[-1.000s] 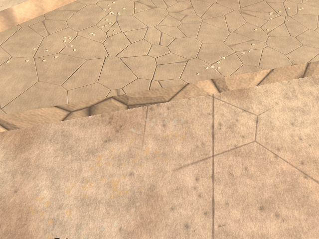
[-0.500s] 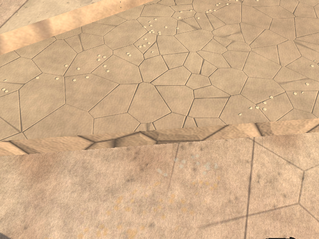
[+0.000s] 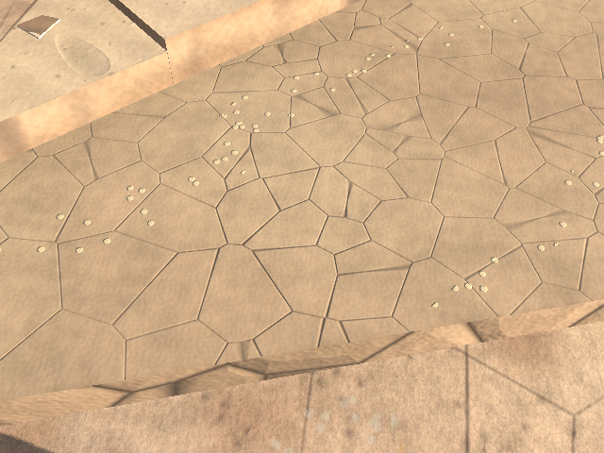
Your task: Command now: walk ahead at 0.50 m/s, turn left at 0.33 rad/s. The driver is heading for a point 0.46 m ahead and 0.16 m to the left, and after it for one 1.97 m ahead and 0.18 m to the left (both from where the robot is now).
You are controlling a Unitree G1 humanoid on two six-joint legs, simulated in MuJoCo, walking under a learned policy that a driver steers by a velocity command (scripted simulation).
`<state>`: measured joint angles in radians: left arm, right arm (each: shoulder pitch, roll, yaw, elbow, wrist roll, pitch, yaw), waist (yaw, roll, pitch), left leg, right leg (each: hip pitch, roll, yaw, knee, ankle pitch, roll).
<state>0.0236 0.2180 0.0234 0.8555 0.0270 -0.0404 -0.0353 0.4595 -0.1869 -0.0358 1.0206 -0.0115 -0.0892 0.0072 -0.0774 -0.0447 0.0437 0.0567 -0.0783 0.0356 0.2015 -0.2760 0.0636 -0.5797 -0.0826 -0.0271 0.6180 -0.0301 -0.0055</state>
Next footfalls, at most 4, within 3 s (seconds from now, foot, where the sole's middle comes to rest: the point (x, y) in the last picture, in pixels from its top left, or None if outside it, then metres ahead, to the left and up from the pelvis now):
0.08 right None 0.22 -0.12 -0.78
0.62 left None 0.42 0.13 -0.78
1.20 right None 0.44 -0.03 -0.78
1.76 left None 0.43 0.16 -0.78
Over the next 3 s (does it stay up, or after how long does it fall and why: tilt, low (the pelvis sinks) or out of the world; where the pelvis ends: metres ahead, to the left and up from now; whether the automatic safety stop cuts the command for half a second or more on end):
stays up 0.65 0.05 0.01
